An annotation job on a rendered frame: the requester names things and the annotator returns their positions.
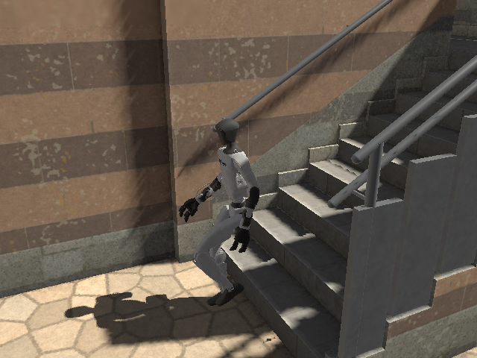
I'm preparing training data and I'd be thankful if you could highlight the left robot hand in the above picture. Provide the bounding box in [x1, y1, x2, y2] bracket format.
[230, 228, 250, 253]

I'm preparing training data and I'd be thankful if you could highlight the right robot upper arm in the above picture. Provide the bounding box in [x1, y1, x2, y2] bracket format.
[217, 147, 226, 184]

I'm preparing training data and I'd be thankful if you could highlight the right robot forearm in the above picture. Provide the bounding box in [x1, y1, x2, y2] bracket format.
[195, 177, 221, 204]

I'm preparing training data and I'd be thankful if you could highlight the right robot hand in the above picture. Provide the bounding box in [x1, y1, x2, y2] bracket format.
[179, 198, 199, 222]

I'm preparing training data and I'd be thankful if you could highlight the robot right foot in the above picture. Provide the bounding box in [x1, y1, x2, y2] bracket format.
[207, 292, 233, 306]

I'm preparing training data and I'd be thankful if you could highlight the robot left thigh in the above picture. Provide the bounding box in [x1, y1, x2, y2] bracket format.
[194, 214, 250, 263]

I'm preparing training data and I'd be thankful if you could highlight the left robot upper arm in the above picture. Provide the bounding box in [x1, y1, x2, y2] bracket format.
[233, 153, 260, 196]

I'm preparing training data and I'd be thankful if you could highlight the left robot forearm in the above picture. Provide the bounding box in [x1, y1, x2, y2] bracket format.
[239, 186, 259, 230]

